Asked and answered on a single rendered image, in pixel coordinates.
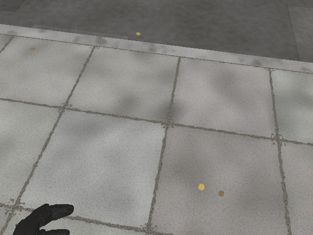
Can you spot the robot left hand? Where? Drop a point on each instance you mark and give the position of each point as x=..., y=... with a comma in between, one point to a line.
x=42, y=216

